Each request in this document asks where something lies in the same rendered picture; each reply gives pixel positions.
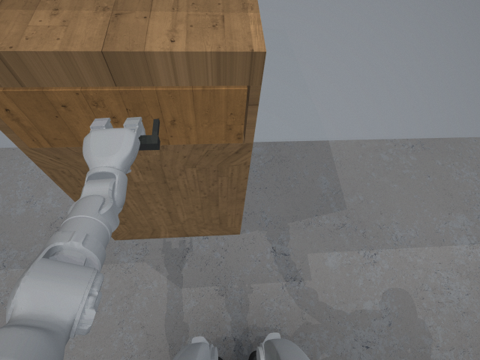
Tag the robot left shin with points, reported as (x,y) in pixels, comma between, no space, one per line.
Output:
(199,340)

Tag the left robot forearm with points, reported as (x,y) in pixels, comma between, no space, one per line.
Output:
(86,231)

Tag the left robot hand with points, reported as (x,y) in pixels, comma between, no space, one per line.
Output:
(106,146)

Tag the drawer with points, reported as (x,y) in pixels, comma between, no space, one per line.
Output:
(51,117)

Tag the handle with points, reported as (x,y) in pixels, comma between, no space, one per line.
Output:
(151,142)

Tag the robot left thigh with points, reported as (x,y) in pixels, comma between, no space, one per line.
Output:
(197,351)

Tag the cabinet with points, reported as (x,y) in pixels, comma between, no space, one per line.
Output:
(179,190)

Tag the left robot upper arm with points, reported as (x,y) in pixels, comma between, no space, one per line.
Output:
(57,301)

